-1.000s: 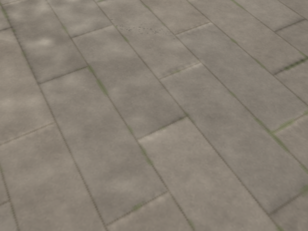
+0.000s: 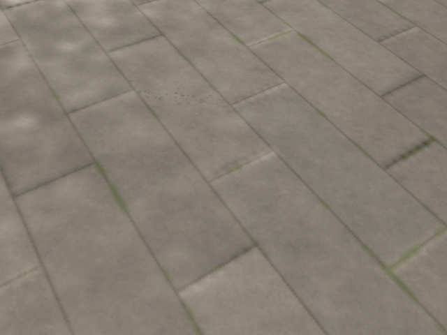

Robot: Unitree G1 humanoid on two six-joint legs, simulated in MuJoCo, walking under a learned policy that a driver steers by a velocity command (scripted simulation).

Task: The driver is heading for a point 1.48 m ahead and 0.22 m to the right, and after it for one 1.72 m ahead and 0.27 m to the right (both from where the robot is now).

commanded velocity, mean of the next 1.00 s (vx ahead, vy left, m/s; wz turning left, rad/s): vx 0.16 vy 0.00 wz -0.32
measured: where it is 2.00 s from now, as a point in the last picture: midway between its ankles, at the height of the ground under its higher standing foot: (313, 268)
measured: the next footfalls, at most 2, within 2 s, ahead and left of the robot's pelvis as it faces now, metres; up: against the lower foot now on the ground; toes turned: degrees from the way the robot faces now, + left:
right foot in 0.16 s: +0.04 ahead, -0.14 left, +0.00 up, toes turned -8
left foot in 0.60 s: +0.09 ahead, +0.08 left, +0.00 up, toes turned -19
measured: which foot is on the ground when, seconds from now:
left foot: down 0.00-0.16, up 0.18-0.58, down 0.60-1.00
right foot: up 0.00-0.14, down 0.16-0.62, up 0.64-1.00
